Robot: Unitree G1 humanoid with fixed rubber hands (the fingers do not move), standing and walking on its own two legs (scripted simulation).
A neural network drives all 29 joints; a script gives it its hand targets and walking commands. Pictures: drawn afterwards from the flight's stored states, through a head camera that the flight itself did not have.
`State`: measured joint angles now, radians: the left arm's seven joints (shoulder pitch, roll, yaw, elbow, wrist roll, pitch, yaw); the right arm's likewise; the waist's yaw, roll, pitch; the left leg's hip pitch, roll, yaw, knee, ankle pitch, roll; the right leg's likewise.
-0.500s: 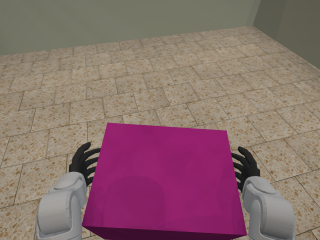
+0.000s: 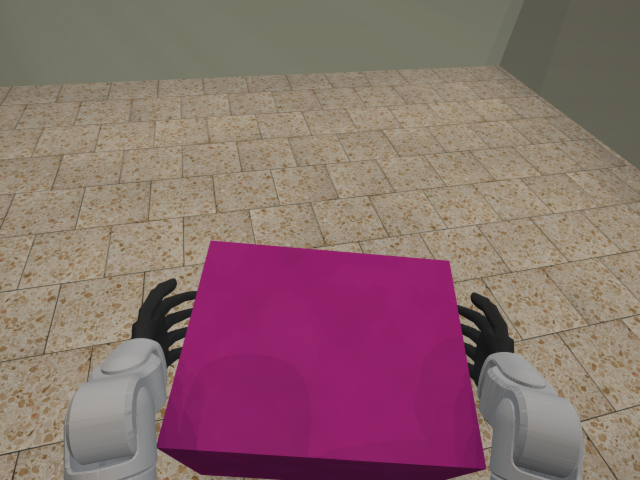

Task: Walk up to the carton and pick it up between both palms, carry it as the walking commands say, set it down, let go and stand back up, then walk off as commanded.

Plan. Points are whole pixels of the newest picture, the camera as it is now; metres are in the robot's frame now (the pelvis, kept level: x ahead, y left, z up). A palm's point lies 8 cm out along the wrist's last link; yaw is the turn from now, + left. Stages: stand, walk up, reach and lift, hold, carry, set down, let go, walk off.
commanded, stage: carry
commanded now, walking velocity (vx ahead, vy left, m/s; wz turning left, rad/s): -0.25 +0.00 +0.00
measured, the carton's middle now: (319, 372) +0.27 +0.01 +0.01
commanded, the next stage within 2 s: none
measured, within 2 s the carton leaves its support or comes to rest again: neither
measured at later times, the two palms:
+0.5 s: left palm out of the picture +0.04 +0.19 +0.07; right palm out of the picture +0.05 -0.17 +0.08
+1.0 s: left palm out of the picture -0.14 +0.13 +0.08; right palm out of the picture -0.18 -0.23 +0.07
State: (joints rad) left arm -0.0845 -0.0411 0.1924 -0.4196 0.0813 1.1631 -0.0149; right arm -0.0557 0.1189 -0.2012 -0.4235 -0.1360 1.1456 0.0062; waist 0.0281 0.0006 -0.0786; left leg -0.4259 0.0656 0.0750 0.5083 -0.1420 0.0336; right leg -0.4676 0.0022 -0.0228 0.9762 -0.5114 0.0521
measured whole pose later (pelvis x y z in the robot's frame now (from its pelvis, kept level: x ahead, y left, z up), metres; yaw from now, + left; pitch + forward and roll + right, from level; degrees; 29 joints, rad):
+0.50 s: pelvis -0.20 +0.00 +0.00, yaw +0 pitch +2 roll +0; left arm -0.02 -0.09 0.20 -0.47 0.12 1.15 -0.01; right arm -0.07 0.07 -0.18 -0.39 -0.10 1.15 0.01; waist 0.00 -0.04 -0.05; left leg -0.30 0.01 0.07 0.55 -0.29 0.02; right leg -0.52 -0.05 -0.03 0.68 -0.33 0.04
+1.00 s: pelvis -0.40 -0.02 +0.00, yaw -2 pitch +3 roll +2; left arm -0.02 -0.13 0.18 -0.45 0.12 1.14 0.00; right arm -0.03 0.05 -0.18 -0.43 -0.10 1.18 0.00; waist -0.06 0.00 -0.04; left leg -0.55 0.00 0.03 1.03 -0.45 -0.05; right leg -0.36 -0.04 -0.01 0.51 -0.19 -0.01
